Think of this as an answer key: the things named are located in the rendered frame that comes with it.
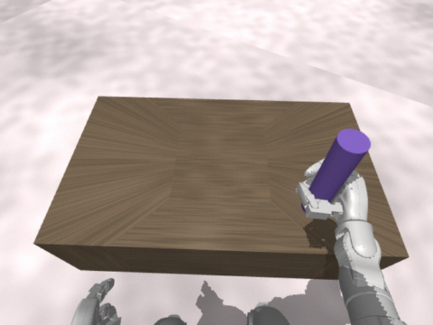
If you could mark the right robot hand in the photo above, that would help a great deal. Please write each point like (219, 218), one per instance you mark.
(350, 202)

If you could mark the right robot arm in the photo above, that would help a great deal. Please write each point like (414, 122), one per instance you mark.
(365, 293)

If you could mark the left robot hand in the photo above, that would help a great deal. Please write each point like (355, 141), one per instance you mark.
(89, 312)

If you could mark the can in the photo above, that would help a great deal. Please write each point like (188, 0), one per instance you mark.
(346, 152)

